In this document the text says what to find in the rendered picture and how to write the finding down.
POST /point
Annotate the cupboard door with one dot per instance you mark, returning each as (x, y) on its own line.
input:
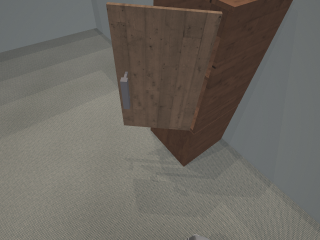
(166, 52)

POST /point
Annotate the handle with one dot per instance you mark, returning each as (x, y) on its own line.
(124, 84)

